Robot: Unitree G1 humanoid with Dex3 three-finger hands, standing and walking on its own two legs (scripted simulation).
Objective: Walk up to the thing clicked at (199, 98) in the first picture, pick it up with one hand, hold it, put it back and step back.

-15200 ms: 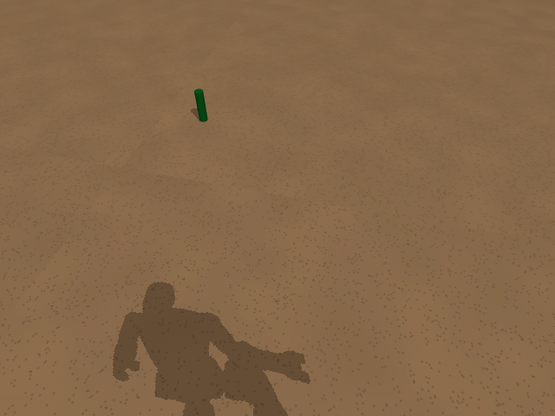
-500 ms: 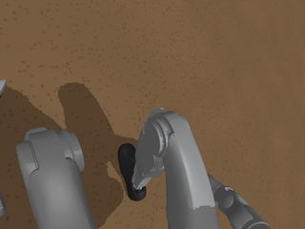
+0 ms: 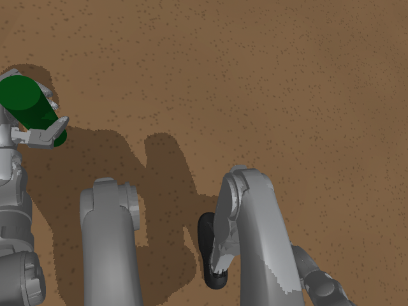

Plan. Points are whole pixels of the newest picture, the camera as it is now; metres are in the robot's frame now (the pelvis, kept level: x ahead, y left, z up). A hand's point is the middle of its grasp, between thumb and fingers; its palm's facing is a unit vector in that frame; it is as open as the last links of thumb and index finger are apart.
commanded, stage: settle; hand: left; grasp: from the side
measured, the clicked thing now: (39, 118) +0.43 +0.27 -0.09
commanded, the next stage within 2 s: lift in 1.02 s
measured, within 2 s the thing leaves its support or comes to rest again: neither
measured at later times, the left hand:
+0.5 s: hand (47, 94) +0.44 +0.24 -0.02, palm faces +0.18 -0.98 -0.06, open 7.8 cm
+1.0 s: hand (36, 83) +0.45 +0.25 +0.00, palm faces +0.20 -0.98 -0.06, open 7.8 cm
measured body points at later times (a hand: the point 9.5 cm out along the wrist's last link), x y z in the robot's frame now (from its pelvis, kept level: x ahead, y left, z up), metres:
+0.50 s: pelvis +0.01 -0.02 +0.03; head +0.22 +0.06 +0.42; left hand +0.43 +0.30 -0.02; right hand +0.16 -0.28 -0.09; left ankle +0.08 +0.12 -0.30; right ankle +0.13 -0.14 -0.30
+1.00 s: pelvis +0.01 -0.01 +0.05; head +0.21 +0.06 +0.44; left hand +0.43 +0.30 +0.01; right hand +0.15 -0.27 -0.07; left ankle +0.08 +0.12 -0.30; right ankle +0.13 -0.14 -0.30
